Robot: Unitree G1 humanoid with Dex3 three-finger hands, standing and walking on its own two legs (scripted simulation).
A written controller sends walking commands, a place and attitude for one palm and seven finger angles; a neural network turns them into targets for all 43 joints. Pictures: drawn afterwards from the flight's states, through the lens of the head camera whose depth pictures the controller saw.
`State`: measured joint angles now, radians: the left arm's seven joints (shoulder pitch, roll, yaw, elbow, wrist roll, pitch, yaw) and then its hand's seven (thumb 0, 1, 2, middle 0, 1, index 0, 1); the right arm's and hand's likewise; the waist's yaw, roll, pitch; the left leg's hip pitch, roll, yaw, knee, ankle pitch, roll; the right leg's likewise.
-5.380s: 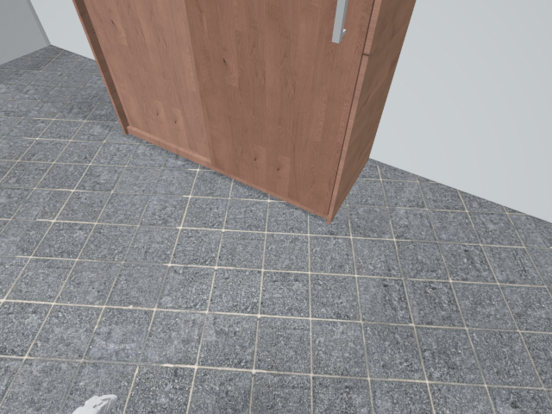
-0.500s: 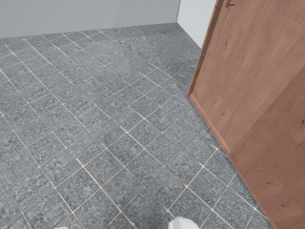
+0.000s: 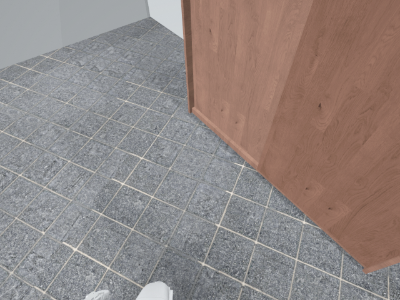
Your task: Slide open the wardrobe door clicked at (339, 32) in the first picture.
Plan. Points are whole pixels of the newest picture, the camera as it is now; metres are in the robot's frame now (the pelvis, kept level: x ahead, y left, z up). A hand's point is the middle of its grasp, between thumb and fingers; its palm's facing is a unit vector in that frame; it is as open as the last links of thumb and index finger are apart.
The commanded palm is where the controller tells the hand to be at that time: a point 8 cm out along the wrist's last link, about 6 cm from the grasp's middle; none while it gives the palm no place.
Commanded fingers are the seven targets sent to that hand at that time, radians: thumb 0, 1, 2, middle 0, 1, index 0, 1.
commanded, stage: turn to face it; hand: right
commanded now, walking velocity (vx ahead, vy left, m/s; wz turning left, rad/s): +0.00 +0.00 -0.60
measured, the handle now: out of the picture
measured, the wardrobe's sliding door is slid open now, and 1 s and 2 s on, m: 0.00 0.00 0.00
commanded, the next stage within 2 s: take the last steps up to it in 1.20 s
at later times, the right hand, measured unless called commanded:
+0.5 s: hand out of the picture +0.01 -0.16 -0.15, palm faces +0.32 +0.91 -0.27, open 7.4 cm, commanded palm none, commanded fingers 0.00 -0.90 -0.90 0.20 0.30 0.20 0.30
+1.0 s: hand out of the picture -0.03 -0.22 -0.15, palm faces +0.58 +0.77 -0.27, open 7.4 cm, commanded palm none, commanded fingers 0.00 -0.90 -0.90 0.20 0.30 0.20 0.30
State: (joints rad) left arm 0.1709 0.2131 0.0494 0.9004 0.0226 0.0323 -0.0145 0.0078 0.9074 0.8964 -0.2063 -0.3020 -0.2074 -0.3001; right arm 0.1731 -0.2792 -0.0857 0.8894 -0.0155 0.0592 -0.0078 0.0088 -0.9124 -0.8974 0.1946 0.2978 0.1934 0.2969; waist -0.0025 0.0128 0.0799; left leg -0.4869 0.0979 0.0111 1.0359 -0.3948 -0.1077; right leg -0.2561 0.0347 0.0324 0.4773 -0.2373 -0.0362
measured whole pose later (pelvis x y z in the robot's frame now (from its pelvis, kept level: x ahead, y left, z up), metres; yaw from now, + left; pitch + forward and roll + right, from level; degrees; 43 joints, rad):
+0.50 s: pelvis +0.01 +0.05 +0.00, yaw -20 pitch +0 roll -2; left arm 0.17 0.28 0.09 0.95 0.02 0.09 -0.03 0.01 0.91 0.90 -0.20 -0.30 -0.20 -0.30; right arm 0.23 -0.19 -0.03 0.88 -0.03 0.01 -0.01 0.01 -0.91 -0.90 0.20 0.30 0.20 0.30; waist 0.01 -0.01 0.10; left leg -0.19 0.13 0.23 0.53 -0.32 0.01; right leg -0.43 -0.04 -0.03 0.97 -0.42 0.08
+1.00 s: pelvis +0.01 +0.02 +0.00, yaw -35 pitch +0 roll +1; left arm 0.17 0.21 0.05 0.90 0.03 0.04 -0.01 0.01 0.91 0.90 -0.21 -0.30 -0.21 -0.30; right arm 0.16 -0.25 -0.07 0.88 -0.01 0.06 -0.01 0.01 -0.91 -0.90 0.19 0.30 0.19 0.30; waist 0.01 0.00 0.07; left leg -0.41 0.07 0.02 0.86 -0.43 -0.10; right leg -0.26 0.04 0.06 0.48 -0.22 -0.03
